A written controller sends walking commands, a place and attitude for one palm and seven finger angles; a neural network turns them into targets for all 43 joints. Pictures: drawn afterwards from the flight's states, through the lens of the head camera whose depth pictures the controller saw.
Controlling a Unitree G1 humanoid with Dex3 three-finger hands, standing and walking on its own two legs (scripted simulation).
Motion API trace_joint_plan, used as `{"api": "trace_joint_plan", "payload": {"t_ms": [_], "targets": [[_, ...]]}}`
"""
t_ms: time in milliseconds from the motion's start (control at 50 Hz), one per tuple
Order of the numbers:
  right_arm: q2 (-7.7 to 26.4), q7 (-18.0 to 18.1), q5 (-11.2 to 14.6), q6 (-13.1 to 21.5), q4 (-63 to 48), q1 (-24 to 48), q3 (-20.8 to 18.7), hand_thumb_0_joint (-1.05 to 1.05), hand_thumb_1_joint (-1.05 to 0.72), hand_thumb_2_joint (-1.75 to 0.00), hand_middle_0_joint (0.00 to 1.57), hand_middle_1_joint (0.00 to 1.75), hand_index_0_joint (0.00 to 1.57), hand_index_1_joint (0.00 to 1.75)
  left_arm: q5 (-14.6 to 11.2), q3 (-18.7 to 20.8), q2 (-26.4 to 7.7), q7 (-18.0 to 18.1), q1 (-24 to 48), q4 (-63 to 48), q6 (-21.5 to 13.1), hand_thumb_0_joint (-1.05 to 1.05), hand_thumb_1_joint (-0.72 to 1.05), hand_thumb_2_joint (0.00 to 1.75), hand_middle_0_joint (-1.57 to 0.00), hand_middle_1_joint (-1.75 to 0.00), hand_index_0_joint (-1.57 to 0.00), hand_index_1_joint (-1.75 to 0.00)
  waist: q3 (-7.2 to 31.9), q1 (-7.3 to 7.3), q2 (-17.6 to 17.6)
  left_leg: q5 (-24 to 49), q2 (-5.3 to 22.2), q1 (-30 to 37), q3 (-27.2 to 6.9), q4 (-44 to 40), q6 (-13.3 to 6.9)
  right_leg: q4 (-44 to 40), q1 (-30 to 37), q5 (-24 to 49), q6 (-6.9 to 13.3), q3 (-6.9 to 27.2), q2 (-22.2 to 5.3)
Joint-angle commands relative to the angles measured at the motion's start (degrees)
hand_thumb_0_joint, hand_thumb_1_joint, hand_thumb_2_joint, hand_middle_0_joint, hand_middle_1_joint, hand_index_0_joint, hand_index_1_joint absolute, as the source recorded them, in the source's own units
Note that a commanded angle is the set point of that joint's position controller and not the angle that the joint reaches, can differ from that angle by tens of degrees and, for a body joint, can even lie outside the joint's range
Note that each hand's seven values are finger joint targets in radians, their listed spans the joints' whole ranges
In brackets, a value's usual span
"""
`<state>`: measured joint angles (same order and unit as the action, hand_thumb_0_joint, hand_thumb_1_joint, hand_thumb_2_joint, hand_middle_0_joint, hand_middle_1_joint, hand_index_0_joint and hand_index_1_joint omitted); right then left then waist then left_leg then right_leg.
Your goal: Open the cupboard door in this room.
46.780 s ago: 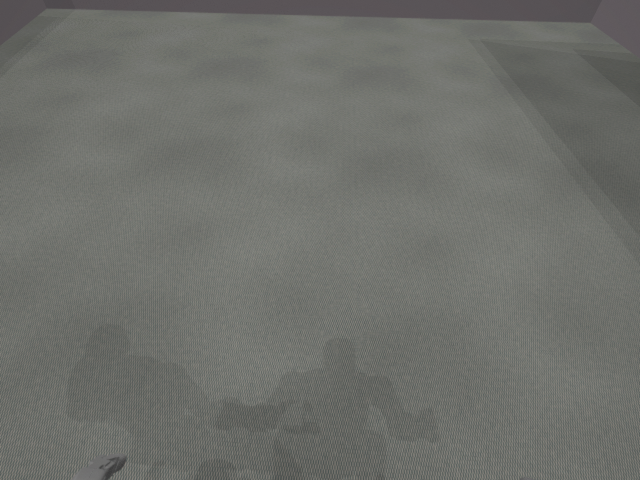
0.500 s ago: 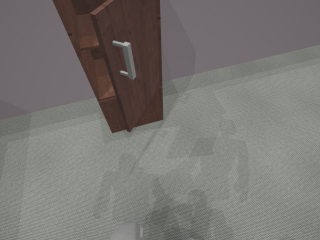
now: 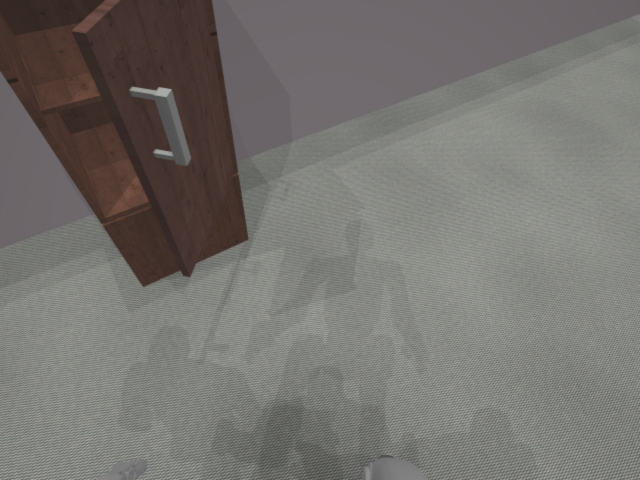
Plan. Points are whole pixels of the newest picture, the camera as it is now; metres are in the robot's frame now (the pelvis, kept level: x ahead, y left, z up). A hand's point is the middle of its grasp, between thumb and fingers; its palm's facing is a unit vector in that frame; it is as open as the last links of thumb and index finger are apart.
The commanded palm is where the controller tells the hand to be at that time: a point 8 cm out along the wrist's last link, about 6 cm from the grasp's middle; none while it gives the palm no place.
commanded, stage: walk to a spot facing it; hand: left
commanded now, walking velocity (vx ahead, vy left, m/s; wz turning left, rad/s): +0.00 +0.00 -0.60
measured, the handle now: (162, 127) +0.59 +0.32 +0.04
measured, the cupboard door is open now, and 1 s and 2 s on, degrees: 48 48 48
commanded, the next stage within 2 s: none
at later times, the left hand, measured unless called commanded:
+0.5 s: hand (202, 450) +0.16 +0.18 -0.18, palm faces -0.31 -0.94 -0.18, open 7.4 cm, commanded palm none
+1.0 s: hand (366, 320) +0.39 -0.05 -0.17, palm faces -0.60 -0.78 -0.20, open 7.4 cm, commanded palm none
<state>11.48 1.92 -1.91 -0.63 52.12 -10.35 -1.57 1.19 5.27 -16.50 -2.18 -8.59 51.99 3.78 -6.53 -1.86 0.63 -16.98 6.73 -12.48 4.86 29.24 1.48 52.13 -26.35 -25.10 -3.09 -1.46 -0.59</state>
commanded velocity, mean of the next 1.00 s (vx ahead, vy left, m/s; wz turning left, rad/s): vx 0.30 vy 0.00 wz -0.49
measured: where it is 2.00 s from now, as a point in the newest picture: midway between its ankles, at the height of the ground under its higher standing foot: (450, 359)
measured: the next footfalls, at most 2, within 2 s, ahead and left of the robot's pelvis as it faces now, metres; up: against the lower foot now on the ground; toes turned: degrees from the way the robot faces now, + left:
right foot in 0.10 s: +0.03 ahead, -0.15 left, +0.00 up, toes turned -8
left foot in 0.44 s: +0.11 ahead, +0.11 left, +0.00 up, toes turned -13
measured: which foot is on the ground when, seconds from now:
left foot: down 0.00-0.10, up 0.12-0.42, down 0.44-0.88, up 0.90-1.00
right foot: up 0.00-0.08, down 0.10-0.44, up 0.46-0.84, down 0.86-1.00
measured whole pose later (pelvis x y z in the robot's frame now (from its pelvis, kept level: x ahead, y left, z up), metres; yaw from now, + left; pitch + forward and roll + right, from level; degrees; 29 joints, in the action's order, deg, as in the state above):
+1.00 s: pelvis +0.18 -0.13 -0.01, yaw -35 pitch +0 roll +1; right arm 9.8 0.2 -0.9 0.3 60.7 -20.3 -1.6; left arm 0.5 2.7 -11.4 -1.0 -5.3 53.8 -2.1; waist -7.3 3.6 0.5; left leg -21.6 9.1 -24.6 3.8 71.0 2.9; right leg 33.0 -18.3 -14.8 5.2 -5.8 2.1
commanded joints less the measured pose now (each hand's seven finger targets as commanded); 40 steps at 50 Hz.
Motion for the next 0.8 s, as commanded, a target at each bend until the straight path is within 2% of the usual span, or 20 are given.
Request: {"api": "trace_joint_plan", "payload": {"t_ms": [0,40,60,80,100,120,140,180,240,320,360,380,400,420,440,460,520,560,720,780], "targets": [[14.0,0.4,0.0,0.8,-2.8,-3.3,-4.1,0.00,-0.90,-0.90,0.20,0.30,0.20,0.30,-0.3,0.0,-2.0,-0.5,0.8,-4.9,-1.6,0.00,0.90,0.90,-0.20,-0.30,-0.20,-0.30,8.6,3.10,-14.9,32.3,11.4,6.5,-3.2,-3.0,-6.8,-10.8,5.6,1.7,1.5,-4.3,1.4],[14.1,0.2,0.4,0.6,-3.2,-2.0,-4.2,0.00,-0.90,-0.90,0.20,0.30,0.20,0.30,-0.3,0.5,-3.3,-0.4,-3.0,-3.6,-2.0,0.00,0.90,0.90,-0.20,-0.30,-0.20,-0.30,9.1,0.56,-12.3,28.2,10.2,1.8,-1.0,3.2,-3.9,-21.8,15.1,11.0,2.8,-4.2,1.3],[12.3,0.0,1.0,0.6,-4.0,-1.6,-4.1,0.00,-0.90,-0.90,0.20,0.30,0.20,0.30,0.1,1.3,-7.3,0.1,-7.7,-2.2,-2.6,0.00,0.90,0.90,-0.20,-0.30,-0.20,-0.30,11.8,-1.64,-2.7,18.3,7.3,-6.3,2.3,13.1,-0.6,-28.2,26.2,25.4,5.2,3.3,-4.6],[6.7,-0.4,1.6,0.5,-7.2,1.4,-2.6,0.00,-0.90,-0.90,0.20,0.30,0.20,0.30,0.7,3.0,-14.7,1.4,-11.5,-1.2,-3.1,0.00,0.90,0.90,-0.20,-0.30,-0.20,-0.30,11.5,-3.80,20.0,-17.6,-2.9,-22.1,5.8,28.8,2.8,-32.1,32.0,46.2,12.2,27.4,-21.1],[8.8,0.2,1.4,-0.2,-8.0,3.5,-2.4,0.00,-0.90,-0.90,0.20,0.30,0.20,0.30,-0.2,3.3,-15.4,2.3,-14.0,-0.4,-2.9,0.00,0.90,0.90,-0.20,-0.30,-0.20,-0.30,12.4,-5.57,17.8,-21.3,-1.9,-23.0,-3.6,36.3,2.0,-31.1,29.3,50.7,16.7,27.8,-23.4],[8.6,-0.1,1.9,-0.4,-7.5,1.7,-2.3,0.00,-0.90,-0.90,0.20,0.30,0.20,0.30,-0.2,2.8,-14.8,2.4,-11.1,-1.1,-2.7,0.00,0.90,0.90,-0.20,-0.30,-0.20,-0.30,9.6,-3.32,15.4,-18.8,-0.1,-24.7,-5.2,38.9,1.7,-32.9,25.0,31.8,18.3,25.9,-22.4],[8.5,-0.3,1.4,-0.4,-6.9,3.4,-2.6,0.00,-0.90,-0.90,0.20,0.30,0.20,0.30,0.0,2.7,-11.5,2.7,-6.6,-2.8,-2.5,0.00,0.90,0.90,-0.20,-0.30,-0.20,-0.30,7.7,-2.05,14.9,-14.2,0.0,-25.8,-5.6,39.2,2.2,-34.4,22.1,19.9,17.0,27.3,-17.3],[8.7,-1.2,0.9,-0.4,-6.0,3.4,-2.8,0.00,-0.90,-0.90,0.20,0.30,0.20,0.30,0.1,1.8,-9.4,2.8,-3.4,-3.8,-2.8,0.00,0.90,0.90,-0.20,-0.30,-0.20,-0.30,7.6,-0.18,9.9,-9.1,-0.4,-21.8,-4.3,36.1,2.9,-34.1,18.2,15.5,14.6,21.7,-13.6],[6.8,-2.1,0.8,-0.1,-5.7,2.8,-2.6,0.00,-0.90,-0.90,0.20,0.30,0.20,0.30,0.5,1.7,-10.0,2.3,-3.5,-3.4,-3.5,0.00,0.90,0.90,-0.20,-0.30,-0.20,-0.30,7.5,0.34,6.9,-6.9,-2.1,-15.4,-2.0,24.8,2.8,-36.3,14.0,3.4,14.2,20.9,-11.6],[6.4,-2.4,0.9,1.2,-5.4,1.0,-2.8,0.00,-0.90,-0.90,0.20,0.30,0.20,0.30,0.6,2.0,-10.3,1.4,-3.3,-3.0,-3.8,0.00,0.90,0.90,-0.20,-0.30,-0.20,-0.30,5.7,0.53,9.5,-8.0,-5.1,-8.0,-0.3,11.7,1.9,-37.2,9.4,-7.6,14.3,23.9,-9.8],[7.1,-1.8,1.0,2.0,-3.3,-4.8,-2.9,0.00,-0.90,-0.90,0.20,0.30,0.20,0.30,0.3,1.8,-9.0,1.1,-0.9,-3.4,-3.7,0.00,0.90,0.90,-0.20,-0.30,-0.20,-0.30,5.3,3.85,8.4,-2.8,-6.1,4.1,0.6,1.5,1.6,-33.7,1.0,-10.2,12.0,22.7,-6.9],[9.0,-1.0,0.9,2.5,-1.6,-10.0,-3.3,0.00,-0.90,-0.90,0.20,0.30,0.20,0.30,0.1,1.2,-6.7,0.8,0.6,-4.2,-3.7,0.00,0.90,0.90,-0.20,-0.30,-0.20,-0.30,6.6,6.38,2.9,-4.3,-3.8,13.9,-1.0,-4.8,1.0,-27.8,-5.8,-10.1,9.4,19.2,-3.6],[14.4,-0.4,0.1,3.0,0.0,-15.4,-4.5,0.00,-0.90,-0.90,0.20,0.30,0.20,0.30,-0.2,0.2,-1.7,0.3,0.9,-5.6,-3.6,0.00,0.90,0.90,-0.20,-0.30,-0.20,-0.30,8.2,8.83,-15.5,-20.1,10.1,20.7,-18.9,-14.4,-2.3,-10.5,-16.1,-11.1,5.9,11.1,3.9],[18.1,0.2,-0.6,3.6,0.3,-19.6,-4.9,0.00,-0.90,-0.90,0.20,0.30,0.20,0.30,-0.3,0.1,-1.4,0.1,5.4,-8.3,-3.9,0.00,0.90,0.90,-0.20,-0.30,-0.20,-0.30,6.2,10.41,-21.2,-27.3,23.8,18.6,-36.2,-21.8,-8.2,3.7,-22.1,-10.5,3.5,3.6,3.4],[17.6,0.4,-0.5,3.7,-0.2,-17.7,-4.5,0.00,-0.90,-0.90,0.20,0.30,0.20,0.30,0.2,0.6,-3.1,-0.6,9.0,-9.3,-4.2,0.00,0.90,0.90,-0.20,-0.30,-0.20,-0.30,1.5,9.23,-11.2,-25.6,25.5,11.8,-35.7,-24.0,-11.3,9.6,-22.1,-5.4,3.5,6.7,-1.7],[15.8,-0.1,-0.8,4.1,-1.6,-14.8,-4.0,0.00,-0.90,-0.90,0.20,0.30,0.20,0.30,0.5,1.1,-2.9,-1.5,7.1,-8.5,-4.7,0.00,0.90,0.90,-0.20,-0.30,-0.20,-0.30,1.7,6.94,-4.7,-19.9,22.3,9.7,-32.2,-23.1,-11.8,13.7,-20.9,-0.8,3.3,5.3,-2.6],[10.0,0.0,-0.2,4.9,-0.9,-10.4,-2.1,0.00,-0.90,-0.90,0.20,0.30,0.20,0.30,0.8,0.4,0.2,-2.3,4.3,-4.9,-3.7,0.00,0.90,0.90,-0.20,-0.30,-0.20,-0.30,0.7,3.33,-9.9,3.0,12.4,8.3,-10.1,-18.4,-5.4,14.9,-18.1,9.4,2.2,2.0,-4.1],[8.8,0.2,0.0,5.4,0.9,-14.1,-1.5,0.00,-0.90,-0.90,0.20,0.30,0.20,0.30,0.5,-0.5,1.7,-2.5,4.5,-4.6,-3.4,0.00,0.90,0.90,-0.20,-0.30,-0.20,-0.30,3.3,3.66,-10.0,16.2,10.2,11.7,-3.8,-15.9,-4.6,13.6,-17.5,11.9,2.2,-0.1,-3.1],[8.0,0.1,-0.6,5.0,5.0,-20.4,-0.9,0.00,-0.90,-0.90,0.20,0.30,0.20,0.30,0.3,-1.8,2.6,-2.6,13.9,-5.7,-3.4,0.00,0.90,0.90,-0.20,-0.30,-0.20,-0.30,0.9,6.16,-11.4,25.9,12.7,13.2,4.4,-14.6,-5.6,-8.0,-9.4,12.9,4.3,-5.8,-2.5],[9.8,0.0,-0.5,4.7,5.7,-19.7,-1.0,0.00,-0.90,-0.90,0.20,0.30,0.20,0.30,0.1,-1.4,1.0,-2.0,8.7,-4.0,-3.8,0.00,0.90,0.90,-0.20,-0.30,-0.20,-0.30,3.2,3.02,-9.4,42.1,14.0,12.0,6.5,-6.8,-5.6,-13.3,3.5,7.6,7.0,-8.1,0.9]]}}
